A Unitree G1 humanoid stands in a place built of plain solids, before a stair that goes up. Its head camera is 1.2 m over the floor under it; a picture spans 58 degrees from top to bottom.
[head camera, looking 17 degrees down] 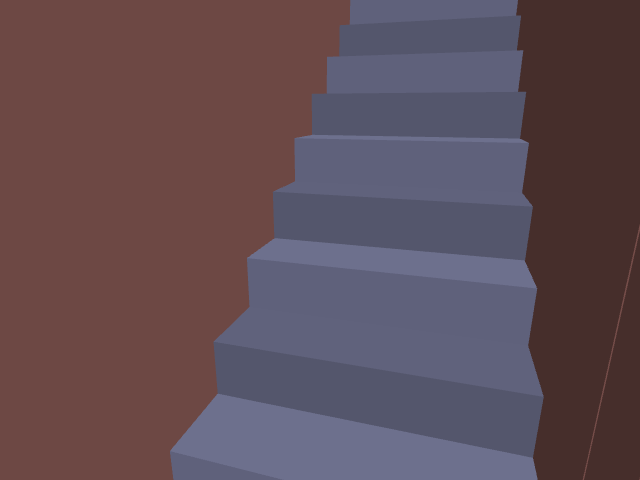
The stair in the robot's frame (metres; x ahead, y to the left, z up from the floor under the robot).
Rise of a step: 0.18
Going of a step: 0.24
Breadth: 0.89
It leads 17 degrees to the right of straight ahead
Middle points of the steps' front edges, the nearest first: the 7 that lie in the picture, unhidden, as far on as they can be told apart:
1.01 -0.11 0.54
1.24 -0.18 0.72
1.47 -0.25 0.90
1.70 -0.32 1.08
1.94 -0.39 1.26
2.17 -0.46 1.44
2.40 -0.53 1.62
